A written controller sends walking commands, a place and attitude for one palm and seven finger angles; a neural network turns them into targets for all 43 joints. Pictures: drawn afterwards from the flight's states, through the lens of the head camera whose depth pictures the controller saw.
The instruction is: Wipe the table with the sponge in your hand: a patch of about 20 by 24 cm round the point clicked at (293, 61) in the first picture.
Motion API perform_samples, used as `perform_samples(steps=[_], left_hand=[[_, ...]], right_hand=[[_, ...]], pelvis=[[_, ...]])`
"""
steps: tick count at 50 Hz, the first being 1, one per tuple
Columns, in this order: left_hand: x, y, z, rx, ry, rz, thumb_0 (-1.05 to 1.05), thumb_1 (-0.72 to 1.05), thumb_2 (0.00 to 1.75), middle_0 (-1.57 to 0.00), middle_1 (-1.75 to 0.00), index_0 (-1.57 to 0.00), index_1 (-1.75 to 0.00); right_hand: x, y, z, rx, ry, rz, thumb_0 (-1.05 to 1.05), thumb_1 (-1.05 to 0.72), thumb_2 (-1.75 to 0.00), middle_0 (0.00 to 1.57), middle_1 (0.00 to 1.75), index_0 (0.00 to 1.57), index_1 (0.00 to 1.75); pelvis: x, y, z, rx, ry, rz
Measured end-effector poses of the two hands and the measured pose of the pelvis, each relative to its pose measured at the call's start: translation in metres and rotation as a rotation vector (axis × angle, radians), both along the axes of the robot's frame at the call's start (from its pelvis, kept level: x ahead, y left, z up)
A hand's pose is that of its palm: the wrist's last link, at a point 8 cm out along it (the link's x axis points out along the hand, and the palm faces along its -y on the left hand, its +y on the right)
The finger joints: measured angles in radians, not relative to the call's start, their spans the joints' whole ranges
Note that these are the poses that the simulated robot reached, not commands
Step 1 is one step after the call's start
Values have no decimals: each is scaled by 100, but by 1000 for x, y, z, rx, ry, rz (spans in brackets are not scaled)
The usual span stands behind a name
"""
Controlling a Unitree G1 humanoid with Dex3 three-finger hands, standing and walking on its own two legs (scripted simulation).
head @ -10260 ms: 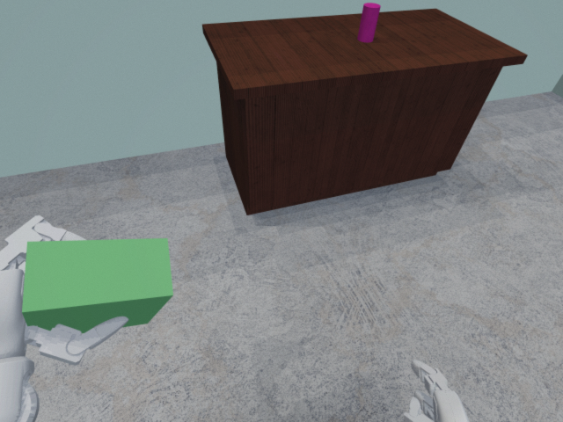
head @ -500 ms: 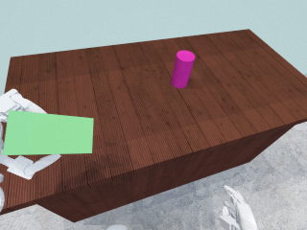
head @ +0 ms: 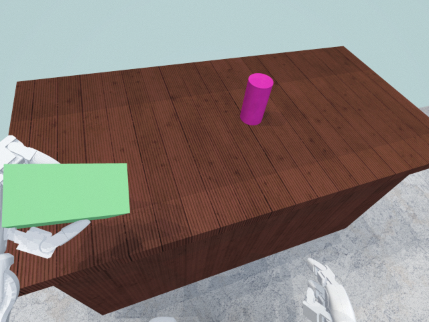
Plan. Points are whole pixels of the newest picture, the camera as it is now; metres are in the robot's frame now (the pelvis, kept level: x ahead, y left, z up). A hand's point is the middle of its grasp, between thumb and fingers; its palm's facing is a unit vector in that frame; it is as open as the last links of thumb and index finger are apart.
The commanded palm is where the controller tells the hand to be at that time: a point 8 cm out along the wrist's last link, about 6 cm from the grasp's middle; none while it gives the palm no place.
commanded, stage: come to a stop and stand still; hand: left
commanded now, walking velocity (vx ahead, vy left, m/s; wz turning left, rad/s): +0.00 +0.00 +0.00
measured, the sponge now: (84, 196) +0.24 +0.22 +0.15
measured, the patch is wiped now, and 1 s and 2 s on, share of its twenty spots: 0.00 0.00 0.00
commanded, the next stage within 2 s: look again from close up in 0.14 s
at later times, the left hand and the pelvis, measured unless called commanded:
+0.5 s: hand (65, 196) +0.23 +0.24 +0.16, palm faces +0.36 -0.85 -0.39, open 10.2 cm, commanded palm +0.17 +0.27 +0.18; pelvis +0.01 -0.01 +0.00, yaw +0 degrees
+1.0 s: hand (79, 217) +0.21 +0.22 +0.14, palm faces +0.30 -0.72 -0.62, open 10.2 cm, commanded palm +0.18 +0.26 +0.18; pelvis +0.01 -0.04 -0.01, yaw +2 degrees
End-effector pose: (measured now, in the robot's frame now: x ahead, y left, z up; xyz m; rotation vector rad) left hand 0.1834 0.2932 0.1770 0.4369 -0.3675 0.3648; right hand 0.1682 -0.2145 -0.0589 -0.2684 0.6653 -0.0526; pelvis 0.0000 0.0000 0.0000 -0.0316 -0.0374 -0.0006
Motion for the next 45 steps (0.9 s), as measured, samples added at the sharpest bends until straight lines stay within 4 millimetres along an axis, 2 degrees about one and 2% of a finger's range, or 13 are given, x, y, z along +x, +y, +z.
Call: perform_samples(steps=[8, 23, 32, 35, 38, 41, 45], left_hand=[[4, -8, -6, 13, 70, -34, -1, -51, 101, -70, -135, -73, -135], [11, -13, -9, 4, 106, -20, -1, -51, 101, -70, -135, -73, -135], [16, -18, -3, 25, 106, -33, -1, -51, 101, -70, -135, -73, -135], [30, -6, 24, 191, 45, -25, -1, -51, 101, -70, -135, -73, -135], [39, 12, 39, 136, 51, 45, -1, -51, 101, -70, -135, -73, -135], [36, 5, 27, 93, 164, 66, -1, -50, 101, -70, -135, -73, -135], [19, -26, -4, 155, 325, 8, -1, -50, 101, -70, -135, -73, -135]], right_hand=[[8, 3, 2, 20, -18, -6, 2, -90, -90, 20, 30, 21, 30], [6, -15, -4, -2, 34, -36, 2, -90, -90, 20, 30, 21, 30], [12, -19, -3, 3, 34, -49, 2, -90, -90, 20, 30, 20, 30], [15, -16, -9, -27, 45, 9, 2, -90, -90, 20, 30, 20, 30], [23, -15, -13, 4, 39, 52, 2, -90, -90, 20, 30, 20, 30], [33, -16, -9, 49, -17, 47, 2, -90, -90, 20, 30, 21, 30], [44, -20, -4, 56, -80, 59, 2, -90, -90, 20, 30, 21, 30]], pelvis=[[1, -2, 1, -1, 7, -3], [8, -7, 2, 1, 12, -2], [14, -10, 2, 2, 16, 1], [13, -14, -2, 9, 18, 22], [13, -17, -4, 13, 10, 12], [15, -19, -5, 16, 6, -1], [13, -25, -8, 22, 10, 2]])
